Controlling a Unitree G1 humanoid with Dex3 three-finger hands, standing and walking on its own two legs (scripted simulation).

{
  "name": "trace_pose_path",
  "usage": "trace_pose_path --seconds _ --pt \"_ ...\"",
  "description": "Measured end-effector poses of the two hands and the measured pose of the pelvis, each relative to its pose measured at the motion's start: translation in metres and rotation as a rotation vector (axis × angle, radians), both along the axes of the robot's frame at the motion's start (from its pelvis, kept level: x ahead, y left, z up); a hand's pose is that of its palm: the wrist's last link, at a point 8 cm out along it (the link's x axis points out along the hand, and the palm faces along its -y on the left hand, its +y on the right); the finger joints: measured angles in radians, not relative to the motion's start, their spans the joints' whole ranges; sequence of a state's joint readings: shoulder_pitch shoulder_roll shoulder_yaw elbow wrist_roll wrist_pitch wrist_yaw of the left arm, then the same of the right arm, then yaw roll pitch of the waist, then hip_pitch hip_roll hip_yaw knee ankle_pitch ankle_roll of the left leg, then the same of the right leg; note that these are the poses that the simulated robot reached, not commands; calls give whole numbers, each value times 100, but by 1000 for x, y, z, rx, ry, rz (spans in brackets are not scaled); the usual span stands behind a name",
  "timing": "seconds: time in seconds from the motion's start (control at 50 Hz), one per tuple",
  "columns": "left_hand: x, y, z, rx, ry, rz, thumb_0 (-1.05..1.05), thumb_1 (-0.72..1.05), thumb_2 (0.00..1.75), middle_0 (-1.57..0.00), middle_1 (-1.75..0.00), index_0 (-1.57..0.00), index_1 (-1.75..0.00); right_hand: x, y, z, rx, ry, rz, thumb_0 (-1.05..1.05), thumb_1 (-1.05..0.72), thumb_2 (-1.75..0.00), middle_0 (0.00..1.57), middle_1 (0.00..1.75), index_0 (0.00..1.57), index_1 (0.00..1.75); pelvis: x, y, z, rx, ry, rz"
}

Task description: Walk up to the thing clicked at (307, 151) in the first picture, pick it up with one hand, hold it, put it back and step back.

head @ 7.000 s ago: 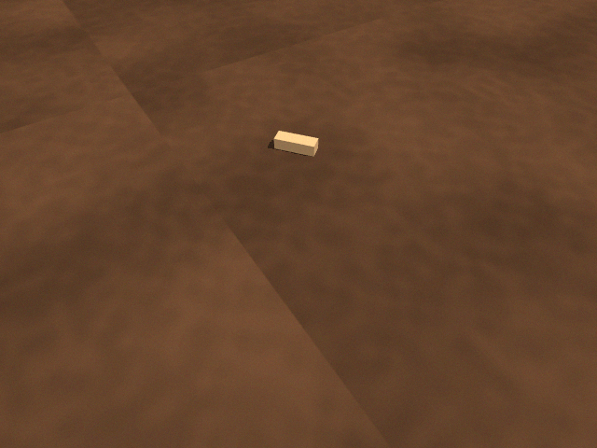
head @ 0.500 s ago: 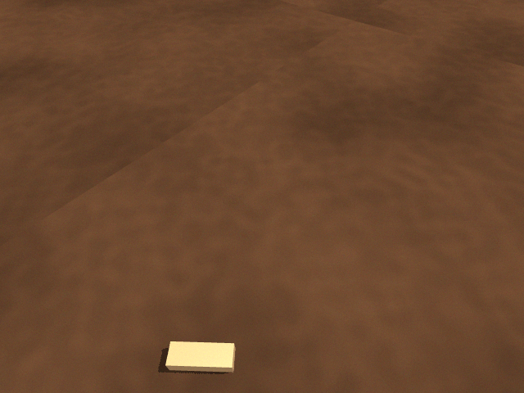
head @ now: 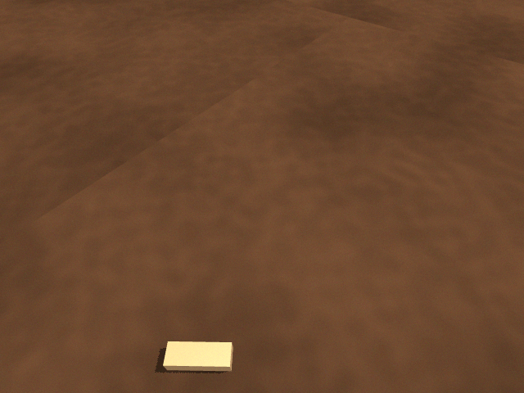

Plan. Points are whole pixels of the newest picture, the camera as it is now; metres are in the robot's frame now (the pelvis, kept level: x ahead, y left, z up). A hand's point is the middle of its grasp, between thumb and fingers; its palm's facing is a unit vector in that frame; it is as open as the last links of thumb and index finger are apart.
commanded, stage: walk up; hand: left
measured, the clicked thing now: (199, 356) +0.36 +0.25 -0.75
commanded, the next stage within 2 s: stand in 0.06 s
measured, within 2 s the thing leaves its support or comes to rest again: neither
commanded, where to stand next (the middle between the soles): +0.00 -0.03 m, yaw -1 degrees
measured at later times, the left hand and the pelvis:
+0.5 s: hand out of the picture +0.08 +0.25 -0.15, palm faces +0.00 -0.94 -0.35, open 7.4 cm; pelvis +0.00 +0.00 +0.00, yaw +1 degrees
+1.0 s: hand out of the picture +0.07 +0.25 -0.16, palm faces -0.01 -0.94 -0.34, open 7.4 cm; pelvis +0.00 +0.00 +0.00, yaw +1 degrees
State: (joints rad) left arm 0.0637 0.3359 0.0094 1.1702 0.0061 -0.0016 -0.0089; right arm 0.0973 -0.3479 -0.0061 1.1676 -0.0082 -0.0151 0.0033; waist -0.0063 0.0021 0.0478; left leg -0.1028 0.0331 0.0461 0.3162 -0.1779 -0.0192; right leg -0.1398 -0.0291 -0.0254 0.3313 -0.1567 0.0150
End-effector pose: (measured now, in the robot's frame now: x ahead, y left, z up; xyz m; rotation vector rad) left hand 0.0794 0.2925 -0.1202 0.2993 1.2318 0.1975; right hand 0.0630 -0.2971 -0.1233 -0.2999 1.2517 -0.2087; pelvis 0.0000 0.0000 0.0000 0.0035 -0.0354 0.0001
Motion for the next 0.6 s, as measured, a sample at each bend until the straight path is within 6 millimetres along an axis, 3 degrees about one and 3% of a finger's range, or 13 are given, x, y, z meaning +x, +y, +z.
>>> trace_pose_path --seconds 0.32,0.6 --pt "-3 3 4 17 -10 3 1 91 90 -20 -30 -21 -30 19 1 3 3 -37 31 1 -91 -89 20 30 20 30 1 -2 1 -1 -2 9" --pt "-15 3 3 19 6 12 1 91 90 -20 -30 -21 -30 14 -2 2 2 -20 37 1 -91 -90 20 30 20 30 1 -4 1 -3 -2 17"
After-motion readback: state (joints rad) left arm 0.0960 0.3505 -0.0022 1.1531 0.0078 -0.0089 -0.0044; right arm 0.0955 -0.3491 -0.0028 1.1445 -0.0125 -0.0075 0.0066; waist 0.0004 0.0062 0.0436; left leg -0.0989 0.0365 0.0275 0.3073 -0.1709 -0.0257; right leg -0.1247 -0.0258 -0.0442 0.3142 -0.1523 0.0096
